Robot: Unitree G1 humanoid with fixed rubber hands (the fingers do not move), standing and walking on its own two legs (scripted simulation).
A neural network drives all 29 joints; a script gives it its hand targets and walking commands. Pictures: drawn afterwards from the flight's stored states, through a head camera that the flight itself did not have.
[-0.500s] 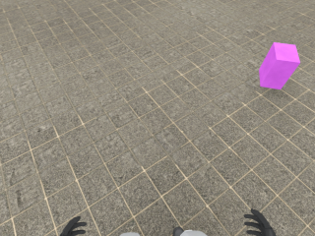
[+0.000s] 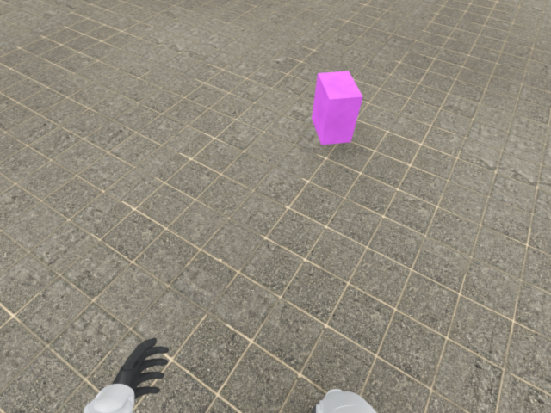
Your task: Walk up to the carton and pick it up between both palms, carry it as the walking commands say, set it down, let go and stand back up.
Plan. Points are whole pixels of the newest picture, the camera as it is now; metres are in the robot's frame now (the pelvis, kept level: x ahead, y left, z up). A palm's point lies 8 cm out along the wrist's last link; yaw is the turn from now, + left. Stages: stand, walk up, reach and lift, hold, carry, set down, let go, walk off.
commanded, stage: walk up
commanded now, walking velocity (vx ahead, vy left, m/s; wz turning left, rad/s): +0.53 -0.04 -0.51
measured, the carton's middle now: (334, 108) +1.57 -0.49 -0.63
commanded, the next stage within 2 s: none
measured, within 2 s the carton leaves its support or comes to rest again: neither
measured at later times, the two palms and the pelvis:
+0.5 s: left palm (141, 381) +0.21 +0.22 -0.13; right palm (390, 216) +0.47 -0.28 -0.09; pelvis +0.28 -0.04 -0.01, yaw -12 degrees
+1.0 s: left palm (236, 153) +0.71 +0.04 -0.12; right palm (425, 271) +0.34 -0.31 -0.10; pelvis +0.50 -0.11 +0.01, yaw -16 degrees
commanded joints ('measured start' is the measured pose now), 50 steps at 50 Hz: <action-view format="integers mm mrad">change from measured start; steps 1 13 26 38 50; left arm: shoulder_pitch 92 365 487 300 -56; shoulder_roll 61 80 83 -27 -20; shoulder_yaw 21 31 34 8 -1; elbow -16 27 142 86 -2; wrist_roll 7 -18 -33 17 -6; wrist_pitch -28 -104 -98 -14 -42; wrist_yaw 22 99 110 38 27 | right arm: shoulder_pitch -22 -331 -119 -125 3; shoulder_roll -190 -20 -154 -73 -66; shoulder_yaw -30 -9 -47 -21 -15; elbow -29 -171 -71 12 41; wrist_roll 7 6 -3 37 14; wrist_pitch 0 23 -14 -49 -33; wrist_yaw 2 58 18 -1 1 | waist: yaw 124 134 -16 140 49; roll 169 -99 4 143 256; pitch -18 28 -190 7 128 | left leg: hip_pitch -123 -736 171 -186 -163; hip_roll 103 -66 -38 112 62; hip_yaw -25 -229 -304 -326 -154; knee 179 730 195 -65 -154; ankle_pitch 428 148 150 484 273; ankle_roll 164 64 144 170 219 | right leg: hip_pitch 211 375 129 -144 2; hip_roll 82 -166 11 -48 1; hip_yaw -114 306 152 97 -59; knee -146 -410 201 489 -60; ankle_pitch -24 368 339 186 150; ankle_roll -42 -169 -59 27 13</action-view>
